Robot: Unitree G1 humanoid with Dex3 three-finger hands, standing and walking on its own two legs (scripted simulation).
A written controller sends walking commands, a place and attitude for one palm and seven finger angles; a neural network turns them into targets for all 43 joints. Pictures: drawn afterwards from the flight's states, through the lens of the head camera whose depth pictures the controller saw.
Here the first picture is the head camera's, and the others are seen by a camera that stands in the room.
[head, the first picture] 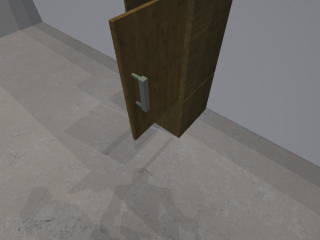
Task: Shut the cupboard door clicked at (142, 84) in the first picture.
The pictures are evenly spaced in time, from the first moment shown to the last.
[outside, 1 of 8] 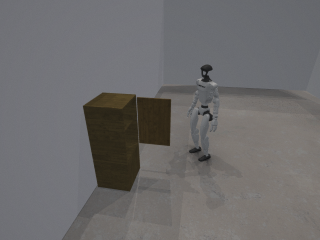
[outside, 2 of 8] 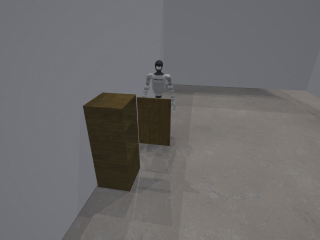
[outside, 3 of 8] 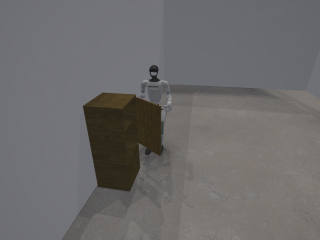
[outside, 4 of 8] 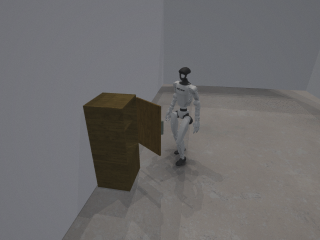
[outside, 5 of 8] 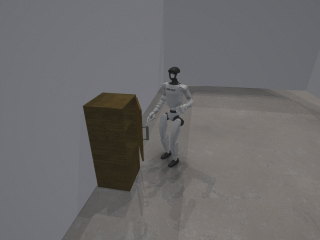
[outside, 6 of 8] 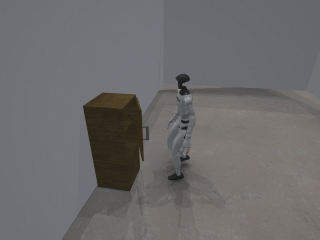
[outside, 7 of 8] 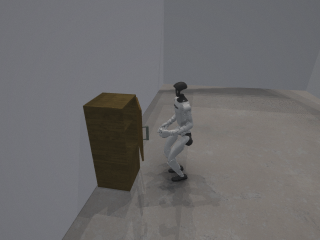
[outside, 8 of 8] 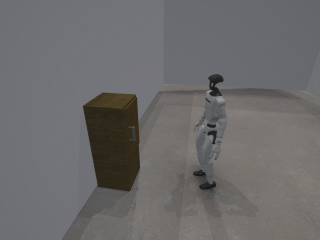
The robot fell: no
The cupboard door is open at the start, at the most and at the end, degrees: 90 90 0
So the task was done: yes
